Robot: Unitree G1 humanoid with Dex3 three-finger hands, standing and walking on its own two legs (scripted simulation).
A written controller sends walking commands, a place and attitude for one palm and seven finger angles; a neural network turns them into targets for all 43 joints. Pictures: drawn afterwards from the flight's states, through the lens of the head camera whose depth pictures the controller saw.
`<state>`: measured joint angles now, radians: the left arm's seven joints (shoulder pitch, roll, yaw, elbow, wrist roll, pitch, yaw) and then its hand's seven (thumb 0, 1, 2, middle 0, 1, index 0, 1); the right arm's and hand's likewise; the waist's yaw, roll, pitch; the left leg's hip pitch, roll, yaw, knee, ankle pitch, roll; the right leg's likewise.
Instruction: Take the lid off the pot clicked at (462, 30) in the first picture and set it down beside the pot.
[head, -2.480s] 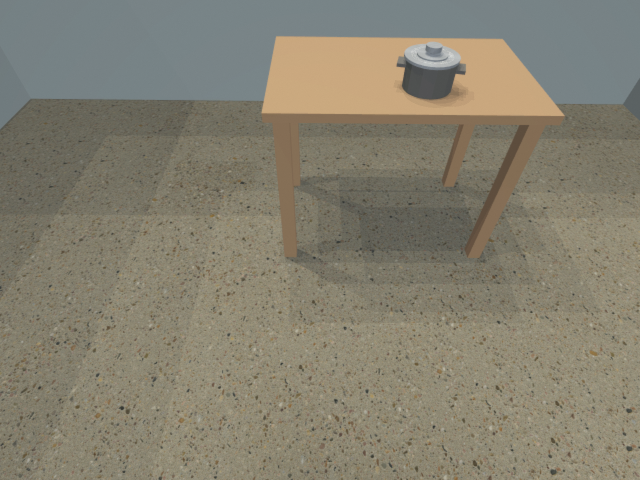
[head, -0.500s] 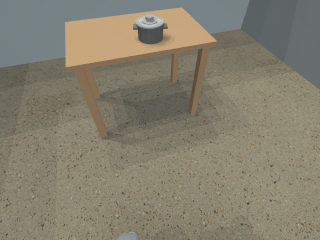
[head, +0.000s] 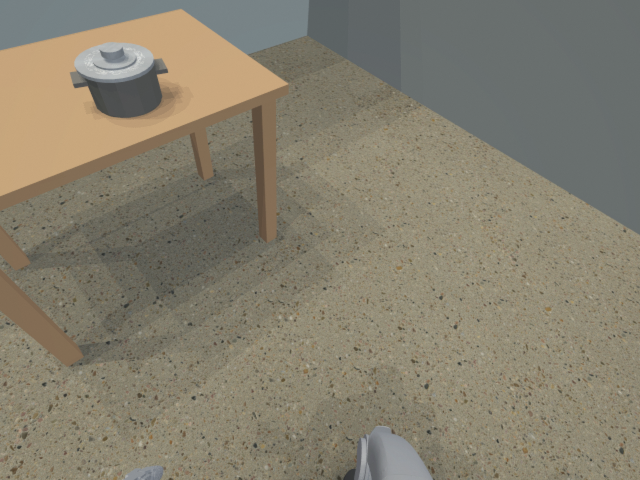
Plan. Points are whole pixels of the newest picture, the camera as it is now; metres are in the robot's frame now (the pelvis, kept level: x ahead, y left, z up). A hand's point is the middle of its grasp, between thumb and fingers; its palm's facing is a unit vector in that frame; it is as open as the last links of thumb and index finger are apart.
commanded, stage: walk to a spot facing it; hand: left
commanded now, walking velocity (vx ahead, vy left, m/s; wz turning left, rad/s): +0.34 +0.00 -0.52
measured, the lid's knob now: (111, 50) +0.92 +0.50 +0.02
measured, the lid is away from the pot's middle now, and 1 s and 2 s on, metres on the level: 0.00 0.00 0.00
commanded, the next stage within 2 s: turn to face it in 0.94 s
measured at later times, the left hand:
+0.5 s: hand (216, 365) +0.31 +0.17 -0.17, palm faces -0.16 -0.96 -0.23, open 7.2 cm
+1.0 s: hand (278, 247) +0.56 +0.10 -0.17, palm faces -0.47 -0.86 -0.17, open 7.4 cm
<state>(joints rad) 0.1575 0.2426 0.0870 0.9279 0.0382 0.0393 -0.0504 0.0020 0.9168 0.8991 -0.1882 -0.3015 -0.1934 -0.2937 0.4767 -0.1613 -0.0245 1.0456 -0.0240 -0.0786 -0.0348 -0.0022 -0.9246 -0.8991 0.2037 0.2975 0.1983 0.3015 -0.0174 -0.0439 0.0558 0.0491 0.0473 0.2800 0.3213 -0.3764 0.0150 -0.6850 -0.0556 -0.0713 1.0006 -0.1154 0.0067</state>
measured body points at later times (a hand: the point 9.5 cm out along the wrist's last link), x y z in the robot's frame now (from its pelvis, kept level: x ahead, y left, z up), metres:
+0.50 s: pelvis +0.22 -0.02 +0.00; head +0.23 -0.02 +0.45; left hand +0.31 +0.22 -0.15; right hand +0.26 -0.27 -0.14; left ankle +0.34 +0.12 -0.70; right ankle +0.18 -0.09 -0.74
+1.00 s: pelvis +0.40 -0.03 +0.00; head +0.45 -0.04 +0.44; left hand +0.59 +0.14 -0.16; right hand +0.27 -0.25 -0.14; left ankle +0.38 +0.10 -0.74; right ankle +0.42 -0.18 -0.70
